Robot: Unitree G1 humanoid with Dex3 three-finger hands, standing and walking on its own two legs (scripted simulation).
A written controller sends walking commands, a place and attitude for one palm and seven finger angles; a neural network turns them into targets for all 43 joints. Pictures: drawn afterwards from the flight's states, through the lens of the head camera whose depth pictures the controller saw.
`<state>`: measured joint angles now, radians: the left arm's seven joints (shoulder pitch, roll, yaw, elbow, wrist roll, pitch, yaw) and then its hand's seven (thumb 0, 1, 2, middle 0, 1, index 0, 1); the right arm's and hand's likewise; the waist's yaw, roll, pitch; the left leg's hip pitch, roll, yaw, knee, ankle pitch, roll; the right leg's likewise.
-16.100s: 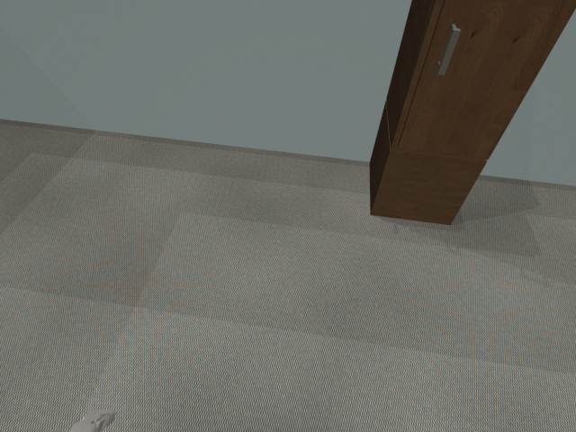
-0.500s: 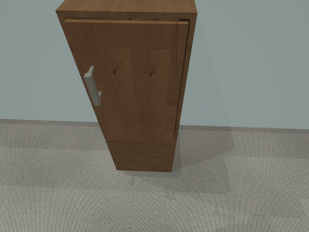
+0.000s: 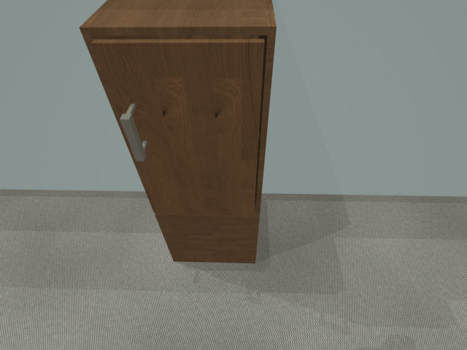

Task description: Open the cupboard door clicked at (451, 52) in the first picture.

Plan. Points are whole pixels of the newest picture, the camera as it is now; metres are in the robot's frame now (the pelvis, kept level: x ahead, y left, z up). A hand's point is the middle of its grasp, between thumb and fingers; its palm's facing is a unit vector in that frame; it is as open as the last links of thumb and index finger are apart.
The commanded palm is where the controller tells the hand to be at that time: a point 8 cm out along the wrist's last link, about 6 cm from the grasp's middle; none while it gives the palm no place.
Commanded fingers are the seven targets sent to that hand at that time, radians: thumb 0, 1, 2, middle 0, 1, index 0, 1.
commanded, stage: look again from close up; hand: left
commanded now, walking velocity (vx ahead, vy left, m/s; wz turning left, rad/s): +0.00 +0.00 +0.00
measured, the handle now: (136, 133) +0.57 +0.26 +0.04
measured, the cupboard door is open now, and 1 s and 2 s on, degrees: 0 0 0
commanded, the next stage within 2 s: raise the hand with hooked fingers in 0.54 s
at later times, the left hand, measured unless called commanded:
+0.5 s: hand out of the picture +0.01 +0.16 -0.17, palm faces +0.04 -0.98 -0.19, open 7.3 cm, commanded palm none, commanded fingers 0.00 0.90 0.90 -0.20 -0.30 -0.20 -0.30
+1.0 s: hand (153, 297) +0.21 +0.15 +0.00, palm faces -0.06 -1.00 +0.05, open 8.2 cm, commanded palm +0.15 +0.23 -0.04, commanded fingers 0.00 0.46 0.71 -0.23 -0.58 -0.23 -0.58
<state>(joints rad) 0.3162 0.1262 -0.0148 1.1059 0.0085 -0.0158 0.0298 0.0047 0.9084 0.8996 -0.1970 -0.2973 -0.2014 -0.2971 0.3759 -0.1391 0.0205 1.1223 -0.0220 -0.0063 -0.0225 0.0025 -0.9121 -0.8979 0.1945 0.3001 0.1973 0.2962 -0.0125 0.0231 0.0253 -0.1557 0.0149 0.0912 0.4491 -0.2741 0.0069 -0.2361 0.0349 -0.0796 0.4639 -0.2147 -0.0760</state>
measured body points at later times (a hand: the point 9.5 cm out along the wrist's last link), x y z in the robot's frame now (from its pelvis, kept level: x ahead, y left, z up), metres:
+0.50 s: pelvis +0.03 +0.00 +0.00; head +0.04 -0.01 +0.45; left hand +0.01 +0.21 -0.16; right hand +0.01 -0.20 -0.17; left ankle -0.02 +0.11 -0.74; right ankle +0.03 -0.07 -0.74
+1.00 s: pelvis +0.00 +0.01 -0.04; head +0.02 +0.01 +0.41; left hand +0.20 +0.20 +0.00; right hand +0.22 -0.25 -0.07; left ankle -0.02 +0.11 -0.74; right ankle +0.03 -0.07 -0.74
